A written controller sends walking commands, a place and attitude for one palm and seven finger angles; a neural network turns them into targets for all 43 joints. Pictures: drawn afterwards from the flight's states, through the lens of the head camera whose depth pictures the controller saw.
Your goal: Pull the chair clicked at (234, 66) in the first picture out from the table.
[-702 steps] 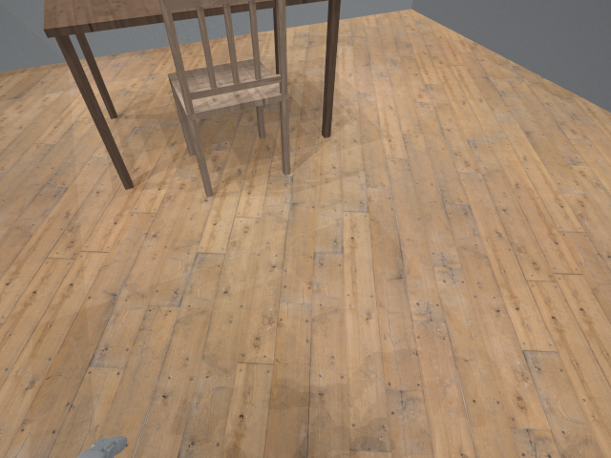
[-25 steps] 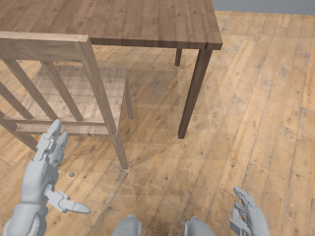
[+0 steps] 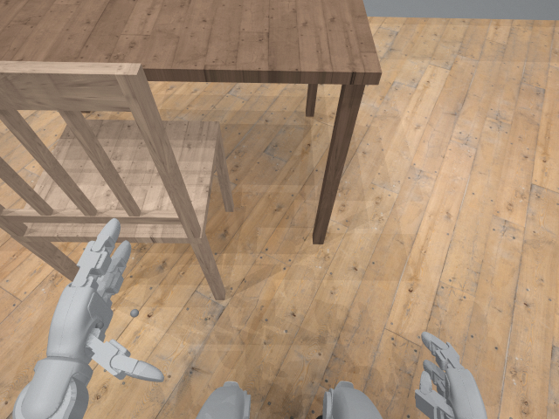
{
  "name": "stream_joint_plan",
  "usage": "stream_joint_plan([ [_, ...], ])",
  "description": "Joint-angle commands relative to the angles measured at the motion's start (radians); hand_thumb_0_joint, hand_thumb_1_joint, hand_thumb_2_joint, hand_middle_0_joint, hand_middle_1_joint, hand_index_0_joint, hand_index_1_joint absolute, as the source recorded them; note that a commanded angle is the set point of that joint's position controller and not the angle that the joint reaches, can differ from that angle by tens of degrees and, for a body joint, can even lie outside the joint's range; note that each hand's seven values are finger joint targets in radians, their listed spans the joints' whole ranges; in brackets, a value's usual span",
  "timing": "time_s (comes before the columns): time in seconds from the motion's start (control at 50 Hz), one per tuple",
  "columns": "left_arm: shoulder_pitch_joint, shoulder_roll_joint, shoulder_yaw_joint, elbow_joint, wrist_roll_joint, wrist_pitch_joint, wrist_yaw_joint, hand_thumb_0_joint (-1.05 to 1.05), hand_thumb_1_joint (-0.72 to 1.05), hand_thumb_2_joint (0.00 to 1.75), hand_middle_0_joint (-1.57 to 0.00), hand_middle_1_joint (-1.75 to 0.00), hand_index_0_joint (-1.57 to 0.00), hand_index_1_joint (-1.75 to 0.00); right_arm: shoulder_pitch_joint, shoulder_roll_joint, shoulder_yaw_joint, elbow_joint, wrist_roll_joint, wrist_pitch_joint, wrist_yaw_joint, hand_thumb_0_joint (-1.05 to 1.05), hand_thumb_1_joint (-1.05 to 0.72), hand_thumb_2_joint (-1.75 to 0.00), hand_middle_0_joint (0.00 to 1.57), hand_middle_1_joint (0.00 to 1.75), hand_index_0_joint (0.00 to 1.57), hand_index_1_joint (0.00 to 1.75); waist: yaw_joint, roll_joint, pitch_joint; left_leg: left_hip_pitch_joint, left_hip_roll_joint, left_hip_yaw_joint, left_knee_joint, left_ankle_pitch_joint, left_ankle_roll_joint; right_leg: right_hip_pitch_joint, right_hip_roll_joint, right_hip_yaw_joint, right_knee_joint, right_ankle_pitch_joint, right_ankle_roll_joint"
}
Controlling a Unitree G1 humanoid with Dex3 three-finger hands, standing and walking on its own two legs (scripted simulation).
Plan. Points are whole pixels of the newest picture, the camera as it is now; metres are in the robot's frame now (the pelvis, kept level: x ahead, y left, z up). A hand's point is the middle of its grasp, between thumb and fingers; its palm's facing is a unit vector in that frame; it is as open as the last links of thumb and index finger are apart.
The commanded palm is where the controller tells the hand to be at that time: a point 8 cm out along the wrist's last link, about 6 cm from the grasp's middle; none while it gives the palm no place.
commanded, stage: raise the hand toward the chair's back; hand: left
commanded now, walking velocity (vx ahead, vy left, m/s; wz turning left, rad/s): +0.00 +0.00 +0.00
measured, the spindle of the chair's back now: (54, 169) +0.50 +0.44 -0.01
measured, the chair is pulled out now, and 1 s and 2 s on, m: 0.00 0.00 0.00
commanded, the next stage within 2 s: aim the fingers beside a spindle in 0.02 s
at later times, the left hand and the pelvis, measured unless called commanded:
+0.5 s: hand (140, 293) +0.27 +0.20 +0.03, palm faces +0.02 -1.00 -0.07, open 16.9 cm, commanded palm +0.25 +0.26 +0.03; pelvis +0.00 +0.00 -0.01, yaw +0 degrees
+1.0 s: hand (154, 271) +0.31 +0.20 +0.01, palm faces -0.01 -1.00 -0.05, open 16.9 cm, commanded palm +0.29 +0.25 +0.01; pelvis -0.01 +0.01 -0.02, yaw -1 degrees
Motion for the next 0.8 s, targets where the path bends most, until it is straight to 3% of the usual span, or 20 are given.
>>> stream_joint_plan([
  [0.0,-0.048,0.155,0.105,-0.248,-0.038,-0.069,0.008,0.0,-0.5,0.3,-0.06,-0.08,-0.06,-0.08,-0.024,-0.117,-0.052,-0.153,0.01,-0.059,-0.019,0.0,-0.9,-0.9,0.2,0.3,0.2,0.3,0.006,0.022,-0.267,0.097,-0.046,-0.002,-0.176,0.282,0.027,0.273,0.035,0.059,-0.16,0.184,0.003],
  [0.08,-0.067,0.129,0.096,-0.203,-0.033,-0.084,0.034,0.0,-0.5,0.3,-0.06,-0.08,-0.06,-0.08,-0.025,-0.115,-0.049,-0.141,0.007,-0.058,-0.017,0.0,-0.9,-0.9,0.2,0.3,0.2,0.3,-0.009,-0.018,-0.216,0.062,-0.045,-0.006,-0.164,0.248,0.027,0.235,0.037,0.058,-0.159,0.146,0.006],
  [0.14,-0.117,0.123,0.071,-0.159,-0.022,-0.084,0.018,0.0,-0.5,0.3,-0.06,-0.08,-0.06,-0.08,-0.022,-0.123,-0.047,-0.132,0.007,-0.059,-0.018,0.0,-0.9,-0.9,0.2,0.3,0.2,0.3,-0.024,0.0,-0.194,0.036,-0.045,-0.005,-0.149,0.208,0.029,0.197,0.035,0.069,-0.16,0.096,0.004],
  [0.2,-0.143,0.121,0.049,-0.15,-0.015,-0.079,-0.011,0.0,-0.5,0.3,-0.06,-0.08,-0.06,-0.08,-0.018,-0.13,-0.046,-0.137,0.007,-0.064,-0.019,0.0,-0.9,-0.9,0.2,0.3,0.2,0.3,-0.022,0.02,-0.228,0.049,-0.047,-0.003,-0.143,0.224,0.03,0.202,0.032,0.071,-0.147,0.125,0.003],
  [0.28,-0.15,0.158,0.093,-0.186,-0.029,-0.079,-0.019,0.0,-0.5,0.3,-0.06,-0.08,-0.06,-0.08,-0.012,-0.128,-0.052,-0.134,0.006,-0.068,-0.02,0.0,-0.9,-0.9,0.2,0.3,0.2,0.3,-0.005,0.024,-0.317,0.08,-0.045,-0.004,-0.132,0.309,0.03,0.247,0.032,0.069,-0.121,0.227,0.003],
  [0.42,-0.153,0.152,0.122,-0.112,-0.024,-0.08,0.023,0.0,-0.5,0.3,-0.06,-0.08,-0.06,-0.08,-0.017,-0.122,-0.054,-0.121,0.002,-0.054,-0.012,0.0,-0.9,-0.9,0.2,0.3,0.2,0.3,0.003,0.003,-0.277,0.028,-0.044,-0.001,-0.127,0.288,0.024,0.222,0.032,0.064,-0.105,0.204,0.003],
  [0.48,-0.161,0.15,0.114,-0.094,-0.021,-0.074,0.014,0.0,-0.5,0.3,-0.06,-0.08,-0.06,-0.08,-0.013,-0.127,-0.056,-0.125,0.002,-0.044,-0.008,0.0,-0.9,-0.9,0.2,0.3,0.2,0.3,-0.001,-0.005,-0.295,0.021,-0.045,0.003,-0.12,0.291,0.027,0.224,0.034,0.068,-0.101,0.216,0.005],
  [0.54,-0.241,0.15,0.09,-0.082,-0.017,-0.073,0.0,0.0,-0.5,0.3,-0.06,-0.08,-0.06,-0.08,-0.01,-0.134,-0.052,-0.124,0.002,-0.041,-0.011,0.0,-0.9,-0.9,0.2,0.3,0.2,0.3,-0.023,0.001,-0.275,0.004,-0.043,-0.003,-0.111,0.271,0.029,0.19,0.035,0.069,-0.096,0.191,0.003],
  [0.66,-0.34,0.158,0.095,-0.087,-0.024,-0.106,-0.006,0.0,-0.5,0.3,-0.06,-0.08,-0.06,-0.08,-0.002,-0.138,-0.053,-0.103,-0.001,-0.051,-0.019,0.0,-0.9,-0.9,0.2,0.3,0.2,0.3,-0.027,0.033,-0.337,0.036,-0.04,-0.01,-0.095,0.285,0.028,0.156,0.036,0.064,-0.071,0.192,0.001],
  [0.78,-0.38,0.172,0.109,-0.005,-0.006,-0.081,0.009,0.0,-0.5,0.3,-0.06,-0.08,-0.06,-0.08,0.002,-0.143,-0.053,-0.099,-0.001,-0.035,-0.015,0.0,-0.9,-0.9,0.2,0.3,0.2,0.3,-0.015,0.03,-0.343,0.016,-0.039,-0.014,-0.097,0.278,0.023,0.131,0.036,0.056,-0.05,0.181,-0.002],
])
